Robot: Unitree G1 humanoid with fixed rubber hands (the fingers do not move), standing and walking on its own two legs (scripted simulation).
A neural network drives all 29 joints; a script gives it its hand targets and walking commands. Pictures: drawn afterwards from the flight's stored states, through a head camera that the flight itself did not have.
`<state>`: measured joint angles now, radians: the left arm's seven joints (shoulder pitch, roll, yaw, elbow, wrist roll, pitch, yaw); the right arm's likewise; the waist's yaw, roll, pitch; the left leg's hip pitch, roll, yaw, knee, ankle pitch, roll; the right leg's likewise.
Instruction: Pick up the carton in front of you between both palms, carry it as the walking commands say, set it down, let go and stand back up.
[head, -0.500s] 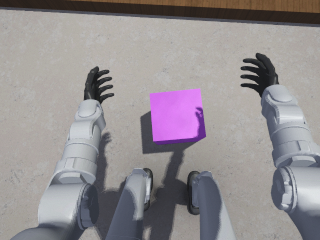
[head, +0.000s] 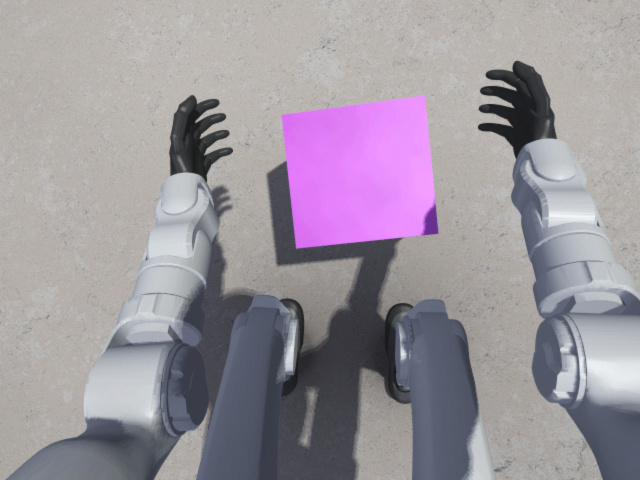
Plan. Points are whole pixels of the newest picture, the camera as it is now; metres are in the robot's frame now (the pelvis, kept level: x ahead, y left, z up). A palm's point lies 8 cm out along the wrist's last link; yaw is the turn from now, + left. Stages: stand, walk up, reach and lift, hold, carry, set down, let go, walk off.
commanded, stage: reach and lift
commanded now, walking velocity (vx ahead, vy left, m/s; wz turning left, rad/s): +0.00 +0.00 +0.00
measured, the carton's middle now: (357, 183) +0.46 -0.03 -0.41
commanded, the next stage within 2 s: none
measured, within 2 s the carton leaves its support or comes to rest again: leaves its support in 1.34 s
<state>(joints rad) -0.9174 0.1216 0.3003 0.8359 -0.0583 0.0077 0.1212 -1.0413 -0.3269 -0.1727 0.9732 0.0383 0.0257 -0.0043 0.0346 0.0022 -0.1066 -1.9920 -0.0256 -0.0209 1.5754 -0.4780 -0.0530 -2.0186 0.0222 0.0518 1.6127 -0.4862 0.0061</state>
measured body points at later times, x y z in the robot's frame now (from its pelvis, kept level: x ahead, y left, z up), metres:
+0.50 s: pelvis -0.05 +0.01 -0.15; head +0.32 -0.02 +0.11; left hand +0.47 +0.18 -0.33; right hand +0.49 -0.20 -0.35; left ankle +0.09 +0.14 -0.50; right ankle +0.08 -0.12 -0.50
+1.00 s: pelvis -0.04 +0.01 -0.15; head +0.32 -0.02 +0.12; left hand +0.47 +0.16 -0.34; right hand +0.49 -0.17 -0.35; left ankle +0.09 +0.14 -0.50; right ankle +0.08 -0.12 -0.50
